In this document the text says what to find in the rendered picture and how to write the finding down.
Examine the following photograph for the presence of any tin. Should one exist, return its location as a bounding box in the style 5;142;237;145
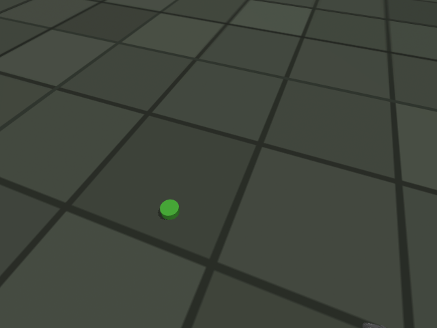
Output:
160;200;180;220

